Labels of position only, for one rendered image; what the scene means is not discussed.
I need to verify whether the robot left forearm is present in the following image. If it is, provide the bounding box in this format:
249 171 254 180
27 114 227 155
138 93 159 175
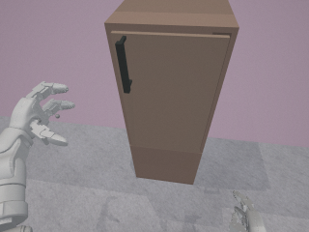
0 128 34 232

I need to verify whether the handle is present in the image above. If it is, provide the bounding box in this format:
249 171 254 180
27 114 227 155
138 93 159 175
115 36 132 94

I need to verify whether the cupboard door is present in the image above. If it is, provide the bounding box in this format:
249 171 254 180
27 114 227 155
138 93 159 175
110 30 230 154

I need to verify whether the left robot hand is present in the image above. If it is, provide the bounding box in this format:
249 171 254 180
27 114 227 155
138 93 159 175
9 81 75 147

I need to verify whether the right robot hand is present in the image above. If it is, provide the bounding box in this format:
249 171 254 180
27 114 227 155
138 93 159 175
229 190 267 232

